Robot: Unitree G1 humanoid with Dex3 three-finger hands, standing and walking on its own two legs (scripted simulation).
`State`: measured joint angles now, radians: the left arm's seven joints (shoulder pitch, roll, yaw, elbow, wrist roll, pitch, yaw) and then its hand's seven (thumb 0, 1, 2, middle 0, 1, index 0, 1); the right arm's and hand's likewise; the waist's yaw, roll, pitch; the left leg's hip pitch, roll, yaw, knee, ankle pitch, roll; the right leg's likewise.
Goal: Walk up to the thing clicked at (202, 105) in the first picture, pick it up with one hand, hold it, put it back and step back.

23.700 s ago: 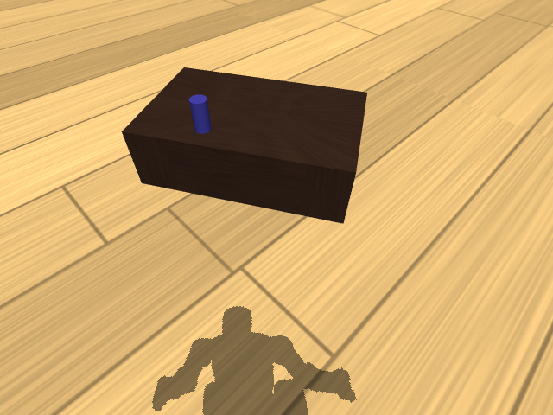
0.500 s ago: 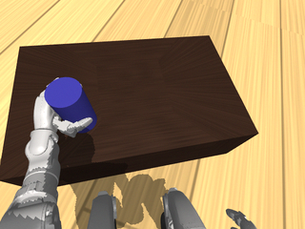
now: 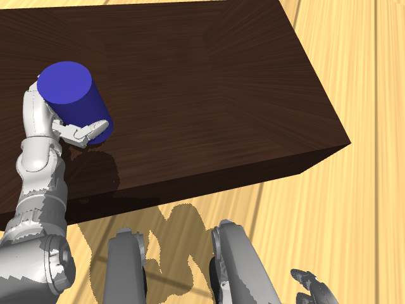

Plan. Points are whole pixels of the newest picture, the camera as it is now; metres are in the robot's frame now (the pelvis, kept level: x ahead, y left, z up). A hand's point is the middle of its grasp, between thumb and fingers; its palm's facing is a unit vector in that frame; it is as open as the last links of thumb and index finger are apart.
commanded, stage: crouch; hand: left
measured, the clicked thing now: (81, 108) +0.48 +0.18 +0.01
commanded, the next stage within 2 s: lower in 0.16 s
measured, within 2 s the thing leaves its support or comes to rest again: rests again in 1.42 s
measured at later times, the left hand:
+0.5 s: hand (91, 117) +0.50 +0.18 -0.05, palm faces +0.04 -1.00 -0.04, open 10.7 cm
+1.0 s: hand (99, 127) +0.51 +0.18 -0.11, palm faces +0.05 -1.00 -0.05, open 10.7 cm
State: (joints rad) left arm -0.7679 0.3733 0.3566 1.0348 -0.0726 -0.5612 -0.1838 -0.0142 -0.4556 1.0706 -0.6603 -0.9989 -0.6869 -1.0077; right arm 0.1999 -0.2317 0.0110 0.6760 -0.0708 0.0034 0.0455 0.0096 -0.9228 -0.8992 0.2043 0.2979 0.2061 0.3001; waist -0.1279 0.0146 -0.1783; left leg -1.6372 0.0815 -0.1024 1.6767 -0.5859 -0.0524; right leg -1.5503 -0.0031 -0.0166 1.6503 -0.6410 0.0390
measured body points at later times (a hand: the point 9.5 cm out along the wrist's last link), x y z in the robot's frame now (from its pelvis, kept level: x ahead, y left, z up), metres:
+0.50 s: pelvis -0.01 +0.00 -0.05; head +0.19 +0.04 +0.35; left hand +0.49 +0.24 -0.04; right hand +0.08 -0.26 -0.17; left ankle +0.07 +0.15 -0.52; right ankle +0.06 -0.14 -0.52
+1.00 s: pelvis -0.02 +0.00 -0.12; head +0.19 +0.03 +0.28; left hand +0.50 +0.24 -0.11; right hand +0.04 -0.27 -0.24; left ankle +0.07 +0.15 -0.52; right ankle +0.06 -0.14 -0.52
